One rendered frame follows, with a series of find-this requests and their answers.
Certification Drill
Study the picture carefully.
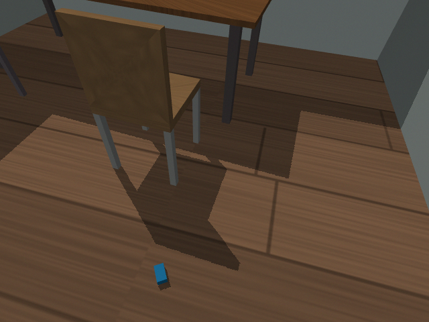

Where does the table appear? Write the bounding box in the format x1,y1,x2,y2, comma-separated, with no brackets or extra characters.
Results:
0,0,271,124

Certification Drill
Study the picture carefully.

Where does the small box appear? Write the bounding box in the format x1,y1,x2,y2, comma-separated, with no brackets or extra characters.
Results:
154,263,168,285

